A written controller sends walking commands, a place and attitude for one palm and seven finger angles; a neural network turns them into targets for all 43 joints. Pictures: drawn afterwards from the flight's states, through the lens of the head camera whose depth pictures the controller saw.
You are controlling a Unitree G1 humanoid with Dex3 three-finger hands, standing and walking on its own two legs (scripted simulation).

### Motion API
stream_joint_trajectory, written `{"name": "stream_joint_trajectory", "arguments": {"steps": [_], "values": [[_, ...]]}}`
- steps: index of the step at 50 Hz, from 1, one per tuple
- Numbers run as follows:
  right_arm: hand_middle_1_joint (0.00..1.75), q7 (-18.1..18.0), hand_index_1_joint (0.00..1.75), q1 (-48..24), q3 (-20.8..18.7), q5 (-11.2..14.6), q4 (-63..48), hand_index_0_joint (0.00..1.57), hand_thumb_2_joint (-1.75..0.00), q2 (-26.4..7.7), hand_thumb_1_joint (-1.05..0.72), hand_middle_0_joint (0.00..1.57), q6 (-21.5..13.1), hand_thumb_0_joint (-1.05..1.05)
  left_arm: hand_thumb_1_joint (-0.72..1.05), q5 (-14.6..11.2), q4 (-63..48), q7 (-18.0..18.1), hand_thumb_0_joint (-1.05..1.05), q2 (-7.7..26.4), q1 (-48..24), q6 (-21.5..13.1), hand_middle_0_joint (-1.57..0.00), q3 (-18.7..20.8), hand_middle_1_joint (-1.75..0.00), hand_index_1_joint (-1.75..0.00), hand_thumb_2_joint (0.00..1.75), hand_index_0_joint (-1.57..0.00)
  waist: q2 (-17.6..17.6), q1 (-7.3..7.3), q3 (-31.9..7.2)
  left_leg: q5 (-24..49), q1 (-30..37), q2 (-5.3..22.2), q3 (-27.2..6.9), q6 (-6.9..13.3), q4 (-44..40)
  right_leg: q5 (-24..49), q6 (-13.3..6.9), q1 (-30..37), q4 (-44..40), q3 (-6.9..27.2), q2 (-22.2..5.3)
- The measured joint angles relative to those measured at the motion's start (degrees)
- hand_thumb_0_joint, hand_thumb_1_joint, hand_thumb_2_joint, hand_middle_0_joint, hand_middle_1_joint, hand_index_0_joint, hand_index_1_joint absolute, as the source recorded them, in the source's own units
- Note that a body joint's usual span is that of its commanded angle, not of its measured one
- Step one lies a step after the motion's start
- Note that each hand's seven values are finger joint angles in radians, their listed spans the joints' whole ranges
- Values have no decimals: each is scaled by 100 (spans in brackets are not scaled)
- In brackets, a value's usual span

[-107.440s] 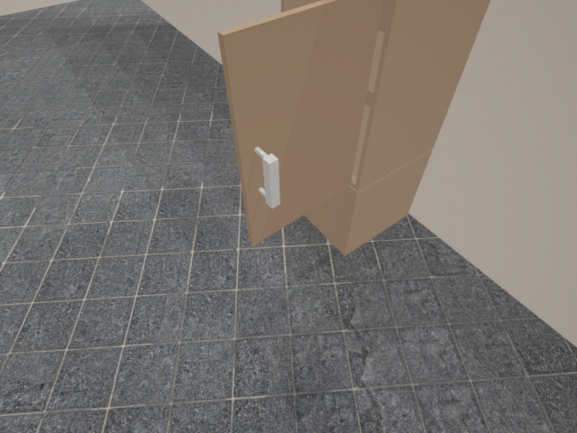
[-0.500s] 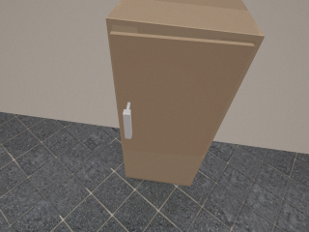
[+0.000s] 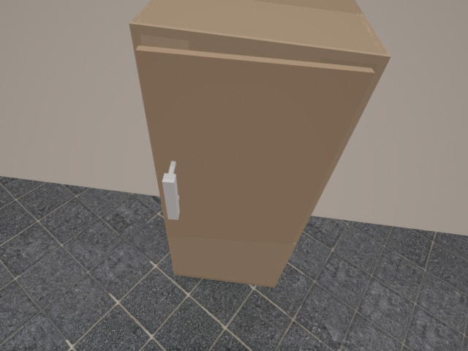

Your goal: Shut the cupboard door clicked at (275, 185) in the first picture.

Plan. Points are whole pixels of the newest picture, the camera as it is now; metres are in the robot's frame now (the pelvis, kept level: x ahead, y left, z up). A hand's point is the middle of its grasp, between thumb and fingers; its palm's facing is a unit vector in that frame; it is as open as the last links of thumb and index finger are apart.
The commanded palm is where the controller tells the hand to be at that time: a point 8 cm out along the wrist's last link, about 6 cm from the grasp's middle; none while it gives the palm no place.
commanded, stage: come to a stop and stand still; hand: left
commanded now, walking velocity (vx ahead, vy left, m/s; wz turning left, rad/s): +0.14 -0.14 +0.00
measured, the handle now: (173, 190) +0.47 +0.17 -0.06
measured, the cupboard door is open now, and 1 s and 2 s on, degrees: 4 4 4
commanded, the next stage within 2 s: look again from close up in 1.00 s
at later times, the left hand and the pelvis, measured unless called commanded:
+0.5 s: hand out of the picture +0.08 +0.15 -0.17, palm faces +0.04 -0.98 -0.20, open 7.3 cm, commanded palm none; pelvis +0.03 -0.03 +0.01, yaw -1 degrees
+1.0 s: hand out of the picture +0.02 +0.18 -0.15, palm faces -0.01 -0.96 -0.27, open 7.4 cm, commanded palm none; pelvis +0.00 -0.01 +0.01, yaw -2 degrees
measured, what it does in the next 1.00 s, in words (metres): steps on the spot: right foot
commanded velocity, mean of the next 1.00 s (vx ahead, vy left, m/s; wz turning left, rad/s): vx -0.04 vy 0.03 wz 0.00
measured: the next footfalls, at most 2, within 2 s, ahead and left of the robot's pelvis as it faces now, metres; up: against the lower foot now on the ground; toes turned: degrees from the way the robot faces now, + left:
right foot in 0.20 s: +0.08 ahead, -0.14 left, +0.00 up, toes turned -6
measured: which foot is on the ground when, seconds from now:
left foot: down 0.00-1.00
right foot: up 0.00-0.18, down 0.20-1.00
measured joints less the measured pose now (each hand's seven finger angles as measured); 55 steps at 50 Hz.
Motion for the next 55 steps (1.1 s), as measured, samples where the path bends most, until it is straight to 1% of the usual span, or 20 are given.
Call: {"name": "stream_joint_trajectory", "arguments": {"steps": [3,5,6,8,9,10,13,15,17,18,19,20,24,29,31,33,35,41,47,55], "values": [[30,-56,30,-30,-21,-40,-83,20,-90,60,-91,20,-117,0,91,37,-11,-49,0,-30,-140,98,-20,29,-30,-30,90,-20,-25,-44,67,-51,118,72,164,-2,-116,-462,-98,-614,1202,-193,-39],[30,-77,30,-23,-25,-60,-110,20,-90,87,-91,20,-153,0,91,41,-101,-87,0,-11,-350,116,-20,75,-30,-30,90,-20,23,-110,150,31,222,125,190,-32,-309,-518,-115,-938,1471,-333,-82],[30,-81,30,-6,-27,-65,-105,21,-90,85,-91,20,-148,0,91,37,-168,-102,1,0,-465,103,-20,99,-30,-30,90,-20,72,-136,183,68,265,155,177,-59,-395,-434,-109,-1007,1321,-404,-109],[30,-82,30,58,-28,-54,-68,21,-90,55,-91,20,-97,0,91,30,-332,-107,1,22,-664,7,-20,132,-30,-30,90,-20,189,-154,223,57,294,219,110,-138,-405,184,-56,-914,547,-525,-140],[30,-79,30,114,-22,-36,-44,21,-90,57,-91,20,-69,0,91,42,-416,-76,1,70,-718,-70,-20,134,-30,-30,90,-20,165,-144,215,-14,273,197,99,-176,-303,584,-36,-785,52,-503,-191],[30,-72,30,152,-12,-11,-8,21,-90,63,-91,20,-31,0,92,48,-438,-19,1,133,-771,-142,-20,146,-30,-30,90,-20,125,-118,202,-152,229,172,96,-175,-132,806,-70,-748,-112,-462,-236],[30,-69,30,123,-7,29,134,20,-90,6,-91,20,133,0,93,14,-371,66,2,164,-993,-213,-20,125,-29,-30,90,-20,319,-125,188,-779,91,182,-124,-78,415,561,-153,-614,9,-670,-141],[30,-76,30,32,1,55,151,20,-90,2,-91,20,161,0,93,16,-365,113,2,188,-1094,-239,-20,102,-29,-30,90,-20,317,-108,191,-817,58,99,-104,-61,484,558,-178,-472,-156,-718,-120],[30,-85,30,-83,6,86,95,20,-90,4,-91,20,141,0,93,3,-384,154,1,213,-1171,-223,-20,83,-29,-30,90,-20,276,-92,219,-541,136,-1,-28,-79,134,606,-186,-391,-256,-716,-116],[30,-89,30,-142,6,94,54,20,-90,0,-91,20,132,0,93,-13,-397,167,1,220,-1202,-198,-20,76,-29,-30,90,-20,268,-88,238,-229,213,-39,16,-90,-144,608,-177,-368,-257,-714,-109],[30,-93,30,-207,1,93,21,20,-90,-3,-91,20,125,0,93,-29,-411,172,1,225,-1230,-165,-20,74,-30,-30,90,-20,259,-77,262,206,292,-59,38,-47,-354,590,-163,-354,-225,-704,-98],[30,-124,30,-283,-6,67,17,20,-90,-2,-92,20,147,0,93,-37,-417,183,1,243,-1261,-117,-20,88,-30,-30,90,-20,198,-58,293,311,354,-86,79,2,-401,566,-147,-339,-185,-664,-123],[30,-117,30,-474,-47,34,-154,20,-90,-92,-93,20,192,1,93,-34,-496,182,1,289,-1373,53,-20,117,-30,-30,90,-20,84,12,341,182,434,-161,200,72,-505,600,-92,-364,-172,-546,-193],[30,-70,30,-661,-53,19,-373,20,-90,-198,-93,20,201,1,92,-11,-605,147,1,273,-1425,97,-20,94,-30,-30,90,-20,157,41,362,328,360,-183,219,116,-606,775,-68,-428,-301,-533,-206],[30,-20,30,-697,-51,52,-533,20,-90,-275,-92,20,213,0,92,-26,-641,207,0,232,-1344,33,-20,12,-30,-30,90,-20,290,31,329,307,236,-123,215,109,-464,852,-65,-477,-336,-538,-155],[30,19,30,-672,-59,52,-732,20,-90,-321,-92,20,209,0,92,-26,-672,202,0,225,-1218,7,-20,-49,-30,-30,90,-20,353,-41,266,268,189,-167,243,134,-375,822,-53,-549,-206,-507,-210],[30,46,30,-585,-46,30,-878,20,-90,-353,-92,20,158,0,91,-20,-666,177,0,220,-1142,43,-20,-85,-30,-30,90,-20,430,-84,201,282,218,-238,268,220,-383,777,-19,-563,-114,-481,-281],[30,59,30,-362,15,5,-964,20,-90,-451,-94,20,174,0,91,-2,-728,121,0,247,-987,76,-20,-107,-30,-30,90,-20,633,-47,62,449,303,-346,329,301,-633,892,34,-551,-228,-418,-365],[30,102,30,-183,108,-11,-773,20,-90,-498,-93,20,181,0,91,-19,-654,93,0,281,-841,35,-20,-129,-30,-30,90,-20,637,-42,48,638,337,-381,359,294,-918,1016,32,-576,-406,-367,-361],[30,86,30,76,185,6,-352,20,-90,-361,-92,20,127,0,90,-50,-375,68,0,175,-830,-1,-20,-182,-30,-30,90,-20,538,-91,146,721,384,-358,342,252,-1095,1100,15,-532,-573,-381,-318]]}}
